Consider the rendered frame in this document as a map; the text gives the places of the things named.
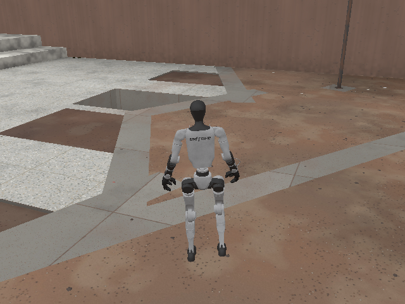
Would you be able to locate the robot right thigh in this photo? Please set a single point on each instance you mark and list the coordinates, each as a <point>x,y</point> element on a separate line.
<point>218,185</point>

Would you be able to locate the robot left upper arm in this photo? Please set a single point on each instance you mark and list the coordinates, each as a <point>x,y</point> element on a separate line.
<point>177,144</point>

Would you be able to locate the robot left foot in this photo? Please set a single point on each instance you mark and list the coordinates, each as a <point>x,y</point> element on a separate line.
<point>191,255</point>

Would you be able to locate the left robot hand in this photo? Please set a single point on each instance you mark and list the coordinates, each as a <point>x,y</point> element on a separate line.
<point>168,181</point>

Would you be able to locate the robot right forearm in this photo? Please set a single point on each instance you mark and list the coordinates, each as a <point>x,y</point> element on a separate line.
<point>231,164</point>

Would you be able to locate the right robot hand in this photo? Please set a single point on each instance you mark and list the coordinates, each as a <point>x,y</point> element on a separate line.
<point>230,174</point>

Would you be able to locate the robot right upper arm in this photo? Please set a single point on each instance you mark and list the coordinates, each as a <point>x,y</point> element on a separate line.
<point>219,132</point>

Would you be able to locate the robot left forearm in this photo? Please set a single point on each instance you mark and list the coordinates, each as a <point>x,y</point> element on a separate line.
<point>169,169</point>

